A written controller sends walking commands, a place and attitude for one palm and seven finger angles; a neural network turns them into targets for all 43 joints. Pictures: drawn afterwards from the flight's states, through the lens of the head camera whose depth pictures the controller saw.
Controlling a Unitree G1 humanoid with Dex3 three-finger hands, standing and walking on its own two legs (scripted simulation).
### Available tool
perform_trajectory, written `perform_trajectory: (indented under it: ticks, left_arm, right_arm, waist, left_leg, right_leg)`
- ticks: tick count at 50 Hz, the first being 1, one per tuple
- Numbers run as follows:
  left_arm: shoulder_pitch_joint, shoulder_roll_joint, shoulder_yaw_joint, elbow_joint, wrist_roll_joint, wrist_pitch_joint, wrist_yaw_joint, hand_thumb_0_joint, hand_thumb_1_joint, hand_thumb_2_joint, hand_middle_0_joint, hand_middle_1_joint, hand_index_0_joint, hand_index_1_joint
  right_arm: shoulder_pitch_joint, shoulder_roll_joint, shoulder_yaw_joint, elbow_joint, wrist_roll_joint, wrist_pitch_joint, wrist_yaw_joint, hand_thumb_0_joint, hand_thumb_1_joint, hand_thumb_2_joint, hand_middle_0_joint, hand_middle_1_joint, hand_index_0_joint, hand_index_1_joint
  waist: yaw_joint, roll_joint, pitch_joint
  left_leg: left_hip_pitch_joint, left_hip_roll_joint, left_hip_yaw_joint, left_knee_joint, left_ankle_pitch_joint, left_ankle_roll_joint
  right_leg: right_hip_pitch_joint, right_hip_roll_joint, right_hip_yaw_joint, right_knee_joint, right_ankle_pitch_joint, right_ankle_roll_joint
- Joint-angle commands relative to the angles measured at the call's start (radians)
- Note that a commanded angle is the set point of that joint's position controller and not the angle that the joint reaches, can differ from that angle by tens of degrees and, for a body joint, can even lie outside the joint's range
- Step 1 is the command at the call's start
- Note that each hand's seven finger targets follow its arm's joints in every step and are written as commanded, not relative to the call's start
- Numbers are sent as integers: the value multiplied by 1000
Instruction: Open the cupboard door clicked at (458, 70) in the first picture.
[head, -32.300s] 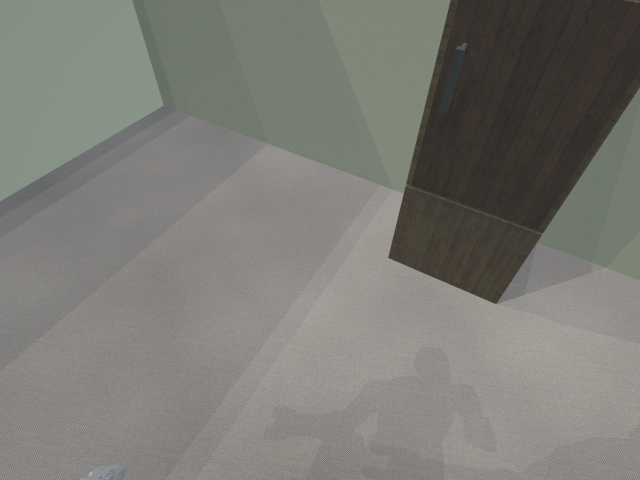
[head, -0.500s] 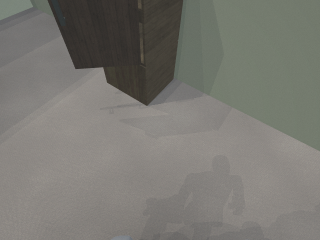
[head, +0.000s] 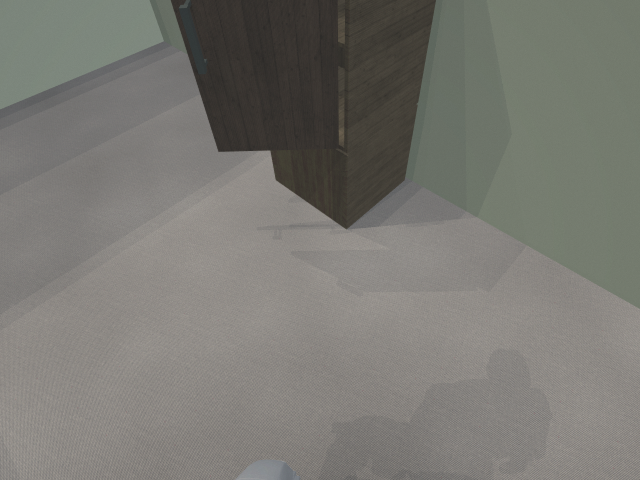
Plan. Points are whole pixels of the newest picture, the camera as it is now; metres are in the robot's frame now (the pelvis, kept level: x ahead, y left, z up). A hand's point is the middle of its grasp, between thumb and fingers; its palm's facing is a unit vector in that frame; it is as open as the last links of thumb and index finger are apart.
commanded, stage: take the last steps up to it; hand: left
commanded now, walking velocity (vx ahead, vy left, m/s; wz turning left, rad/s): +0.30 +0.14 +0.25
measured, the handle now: (195, 38) +1.06 +0.38 +0.03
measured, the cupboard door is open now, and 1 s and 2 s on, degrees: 44 44 44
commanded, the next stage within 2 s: come to a stop and stand still in 1.54 s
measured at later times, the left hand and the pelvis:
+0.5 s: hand out of the picture +0.06 +0.25 -0.17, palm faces +0.15 -0.97 -0.18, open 7.4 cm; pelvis +0.07 +0.06 +0.01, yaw +5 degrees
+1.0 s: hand (198, 382) +0.27 +0.23 -0.15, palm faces +0.16 -0.96 -0.21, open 7.1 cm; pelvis +0.24 +0.04 +0.01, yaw +6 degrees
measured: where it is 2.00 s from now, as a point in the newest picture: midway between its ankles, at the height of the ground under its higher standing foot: (302, 371)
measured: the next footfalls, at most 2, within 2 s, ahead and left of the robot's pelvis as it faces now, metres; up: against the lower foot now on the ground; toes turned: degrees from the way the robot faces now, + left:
left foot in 0.30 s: +0.06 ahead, +0.16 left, +0.00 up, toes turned +10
right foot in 0.72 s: +0.27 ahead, -0.04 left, +0.00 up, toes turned -4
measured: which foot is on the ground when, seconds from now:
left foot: up 0.00-0.28, down 0.30-0.74, up 0.76-1.00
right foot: down 0.00-0.30, up 0.32-0.70, down 0.72-1.00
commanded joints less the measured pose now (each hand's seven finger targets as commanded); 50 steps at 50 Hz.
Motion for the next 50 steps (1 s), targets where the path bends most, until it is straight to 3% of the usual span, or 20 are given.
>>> perform_trajectory:
  ticks: [1, 5, 8, 12, 13, 14, 15, 16, 20, 23, 31, 34, 35, 36, 37, 38, 40, 42, 46, 50]
  left_arm:
    - [46, 183, 58, -43, 7, -26, 13, 0, 900, 900, -200, -300, -200, -300]
    - [148, 201, 73, 18, 12, -40, 4, 0, 900, 900, -200, -300, -200, -300]
    - [162, 221, 80, 41, 15, -41, -3, 0, 900, 900, -200, -300, -200, -300]
    - [105, 215, 79, 52, 8, -35, -11, 0, 900, 900, -200, -300, -200, -300]
    - [78, 188, 73, 45, 3, -30, -16, 0, 900, 900, -200, -300, -200, -300]
    - [73, 126, 60, 23, -4, -25, -25, 0, 900, 900, -200, -300, -200, -300]
    - [0, 90, 43, -25, 1, -27, -26, 0, 900, 900, -200, -300, -200, -300]
    - [-51, 97, 40, -37, 9, -30, -22, 0, 900, 900, -200, -300, -200, -300]
    - [-1, 94, 41, 35, 8, -26, -40, 0, 900, 900, -200, -300, -200, -300]
    - [16, 78, 34, 45, 5, -20, -37, 0, 900, 900, -200, -300, -200, -300]
    - [-142, 55, 28, -14, 1, -22, -41, 0, 900, 900, -200, -300, -200, -300]
    - [-38, 75, 43, 10, 4, -29, -41, 0, 900, 900, -200, -300, -200, -300]
    - [99, 115, 55, 51, 5, -40, -36, 0, 900, 900, -200, -300, -200, -300]
    - [264, 199, 80, 100, 12, -54, -25, 0, 900, 900, -200, -300, -200, -300]
    - [338, 269, 90, 121, -4, -50, -18, 0, 900, 900, -200, -300, -200, -300]
    - [263, 236, 83, 103, -12, -53, -11, 0, 900, 900, -200, -300, -200, -300]
    - [89, 136, 55, 55, -12, -50, -5, 0, 900, 900, -200, -300, -200, -300]
    - [62, 78, 39, 52, -8, -68, -5, 0, 900, 900, -200, -300, -200, -300]
    - [111, 71, 47, 83, 0, -91, -5, 0, 900, 900, -200, -300, -200, -300]
    - [148, 100, 40, 122, -1, -95, -12, 0, 900, 900, -200, -300, -200, -300]
  right_arm:
    - [-12, -47, -11, -60, -3, -24, 9, 0, -900, -900, 200, 300, 200, 300]
    - [-80, -33, -6, -77, -4, -44, 20, 0, -900, -900, 200, 300, 200, 300]
    - [-86, -24, 0, -81, -4, -57, 24, 0, -900, -900, 200, 300, 200, 300]
    - [62, -18, 7, -31, -5, -81, 17, 0, -900, -900, 200, 300, 200, 300]
    - [147, -60, -2, -6, -5, -89, 8, 0, -900, -900, 200, 300, 200, 300]
    - [239, -148, -24, 15, -17, -93, -3, 0, -900, -900, 200, 300, 200, 300]
    - [344, -201, -34, 28, -20, -89, -16, 0, -900, -900, 200, 300, 200, 300]
    - [333, -195, -27, 33, -22, -89, -22, 0, -900, -900, 200, 300, 200, 300]
    - [209, -81, 14, 11, -12, -126, -34, 0, -900, -900, 200, 300, 200, 300]
    - [247, -68, 18, 38, -6, -144, -36, 0, -900, -900, 200, 300, 200, 300]
    - [316, -60, 18, 104, -16, -136, -36, 0, -900, -900, 200, 300, 200, 300]
    - [298, -66, 18, 116, -16, -131, -37, 0, -900, -900, 200, 300, 200, 300]
    - [280, -62, 18, 114, -7, -133, -33, 0, -900, -900, 200, 300, 200, 300]
    - [280, -27, 18, 93, 7, -139, -26, 0, -900, -900, 200, 300, 200, 300]
    - [272, -13, 20, 64, 11, -136, -25, 0, -900, -900, 200, 300, 200, 300]
    - [208, -30, 9, 65, 7, -126, -23, 0, -900, -900, 200, 300, 200, 300]
    - [157, 5, 3, 67, -2, -111, -15, 0, -900, -900, 200, 300, 200, 300]
    - [214, 41, 12, 93, -12, -92, -9, 0, -900, -900, 200, 300, 200, 300]
    - [194, 62, 10, 79, -14, -84, -1, 0, -900, -900, 200, 300, 200, 300]
    - [72, 49, 12, 30, -9, -93, 11, 0, -900, -900, 200, 300, 200, 300]
  waist:
    - [20, -203, -58]
    - [75, -180, -46]
    - [81, -191, -44]
    - [2, -167, -64]
    - [-39, -67, -84]
    - [-81, 194, -97]
    - [-120, 276, -80]
    - [-117, 192, -55]
    - [-17, 80, 9]
    - [-4, 51, -33]
    - [-33, 75, 34]
    - [29, 26, -5]
    - [92, -40, -64]
    - [148, -218, -167]
    - [145, -337, -202]
    - [129, -283, -153]
    - [47, -125, -13]
    - [3, -137, -22]
    - [-2, -87, -57]
    - [24, -145, -41]
  left_leg:
    - [-74, 52, 16, 32, 61, -19]
    - [-101, 63, 61, -174, 24, -19]
    - [-57, 64, 84, -290, 19, -8]
    - [260, 18, 162, -584, 160, 10]
    - [418, 44, 120, -650, 152, 25]
    - [544, 242, -166, -722, 32, 104]
    - [549, 399, -375, -829, 7, 203]
    - [466, 424, -404, -851, -43, 249]
    - [353, 309, -170, -874, 241, 199]
    - [402, 280, -61, -849, 509, 201]
    - [361, 287, -6, -811, 530, 195]
    - [284, 253, 23, -668, 539, 163]
    - [206, 196, 59, -493, 549, 129]
    - [-8, 85, 144, -207, 338, 77]
    - [-160, 2, 126, 107, -140, 49]
    - [-193, 57, 16, 227, -78, 54]
    - [-166, 136, -13, 199, 130, 44]
    - [-95, 150, 15, 113, 213, 19]
    - [-115, 151, 53, -62, 233, -11]
    - [-168, 138, 80, -212, 250, -22]
  right_leg:
    - [86, -250, 188, -299, 163, -96]
    - [198, -296, 222, -336, 41, -119]
    - [187, -314, 204, -337, -8, -126]
    - [4, -242, 93, -233, -88, -63]
    - [-113, -193, 38, -127, -125, -26]
    - [-309, -73, -64, 114, -200, 28]
    - [-439, -6, -65, 358, -294, 42]
    - [-465, -32, 22, 481, -286, 15]
    - [-426, -73, 83, 568, -21, 21]
    - [-397, -61, 69, 498, 39, 35]
    - [-256, -20, 7, 149, 67, 16]
    - [-9, 28, -24, 26, 94, -5]
    - [194, 20, 15, -31, 116, -25]
    - [450, -201, 304, -108, 91, -108]
    - [486, -406, 607, -267, 113, -211]
    - [354, -396, 624, -329, -23, -203]
    - [99, -310, 397, -379, -112, -139]
    - [13, -241, 229, -409, 19, -101]
    - [86, -227, 159, -401, 196, -126]
    - [187, -227, 130, -380, 312, -130]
